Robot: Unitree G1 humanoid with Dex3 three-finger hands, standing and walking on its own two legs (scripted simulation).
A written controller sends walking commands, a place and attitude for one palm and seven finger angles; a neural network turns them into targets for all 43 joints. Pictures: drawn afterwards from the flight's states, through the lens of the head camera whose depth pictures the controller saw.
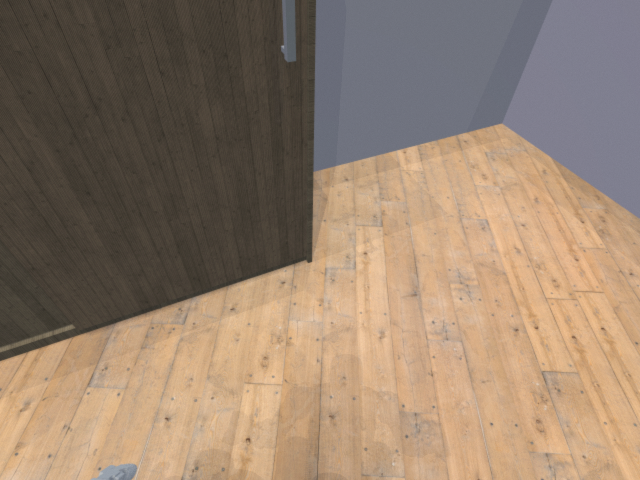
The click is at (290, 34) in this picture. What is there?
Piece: wardrobe's sliding door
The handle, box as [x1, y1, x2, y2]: [281, 0, 295, 61]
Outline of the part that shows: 282,0 284,45 281,46 281,50 284,53 284,58 287,61 295,60 294,0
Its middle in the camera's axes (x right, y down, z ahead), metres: -0.08 -0.53 +0.85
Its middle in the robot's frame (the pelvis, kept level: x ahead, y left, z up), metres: +1.01 +0.14 +0.22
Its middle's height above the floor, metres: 0.99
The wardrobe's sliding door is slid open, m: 0.00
